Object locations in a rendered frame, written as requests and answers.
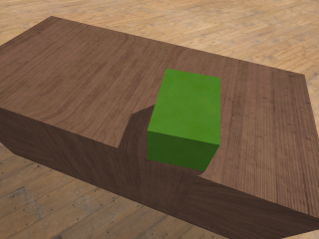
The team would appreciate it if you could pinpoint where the pedestal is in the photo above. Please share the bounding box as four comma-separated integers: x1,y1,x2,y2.
0,16,319,239

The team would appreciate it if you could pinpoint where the carton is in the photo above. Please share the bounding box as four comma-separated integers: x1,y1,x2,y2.
147,69,220,171

